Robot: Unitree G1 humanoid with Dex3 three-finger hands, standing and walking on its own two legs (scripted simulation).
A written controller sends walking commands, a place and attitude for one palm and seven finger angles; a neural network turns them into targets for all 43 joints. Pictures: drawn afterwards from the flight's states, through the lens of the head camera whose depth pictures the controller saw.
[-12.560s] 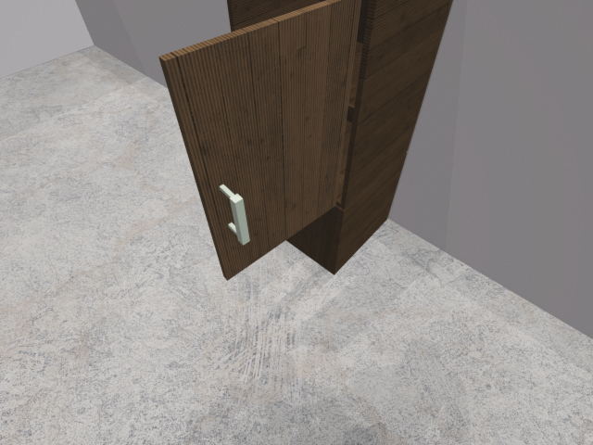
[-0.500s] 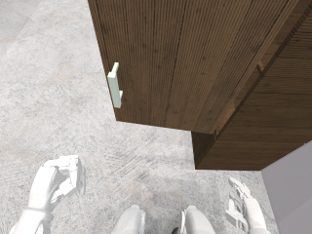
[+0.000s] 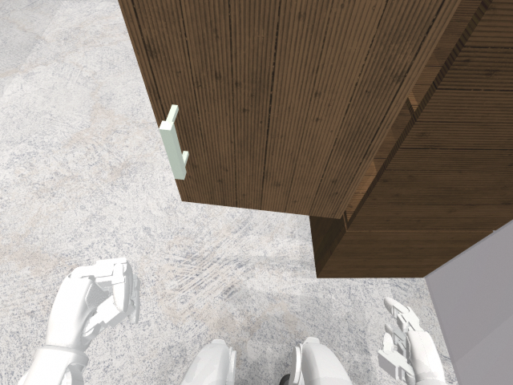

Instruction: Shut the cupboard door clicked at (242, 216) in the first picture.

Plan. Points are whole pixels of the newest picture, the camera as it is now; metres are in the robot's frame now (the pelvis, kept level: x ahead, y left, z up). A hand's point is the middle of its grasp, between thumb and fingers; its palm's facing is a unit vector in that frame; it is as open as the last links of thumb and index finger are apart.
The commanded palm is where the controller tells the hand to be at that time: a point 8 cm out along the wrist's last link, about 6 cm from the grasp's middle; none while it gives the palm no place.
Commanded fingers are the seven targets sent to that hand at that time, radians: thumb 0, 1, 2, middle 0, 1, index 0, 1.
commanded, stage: bring the fist close to the handle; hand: left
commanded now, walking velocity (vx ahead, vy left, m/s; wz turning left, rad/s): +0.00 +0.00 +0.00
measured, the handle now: (177, 144) +0.51 +0.18 +0.03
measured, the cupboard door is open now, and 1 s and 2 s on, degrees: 83 83 78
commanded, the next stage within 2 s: push the door shut along its arc in 1.40 s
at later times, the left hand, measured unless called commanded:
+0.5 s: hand (157, 238) +0.32 +0.17 +0.04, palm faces -0.04 -1.00 -0.04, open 3.1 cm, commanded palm +0.30 +0.22 +0.04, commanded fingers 0.00 0.90 0.90 -1.30 -1.50 -1.30 -1.50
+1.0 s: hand (181, 190) +0.41 +0.16 +0.03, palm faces -0.04 -1.00 -0.03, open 3.1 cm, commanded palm +0.39 +0.21 +0.03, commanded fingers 0.00 0.90 0.90 -1.30 -1.50 -1.30 -1.50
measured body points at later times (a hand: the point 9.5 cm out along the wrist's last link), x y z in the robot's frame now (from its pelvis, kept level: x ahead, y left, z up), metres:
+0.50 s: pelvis +0.00 -0.01 +0.00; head +0.10 +0.00 +0.44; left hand +0.31 +0.23 +0.04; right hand +0.16 -0.26 -0.09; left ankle +0.01 +0.09 -0.62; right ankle +0.05 -0.10 -0.62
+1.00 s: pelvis +0.00 +0.00 +0.00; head +0.12 +0.01 +0.43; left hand +0.41 +0.21 +0.03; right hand +0.11 -0.26 -0.11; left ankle +0.01 +0.09 -0.62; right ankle +0.05 -0.10 -0.62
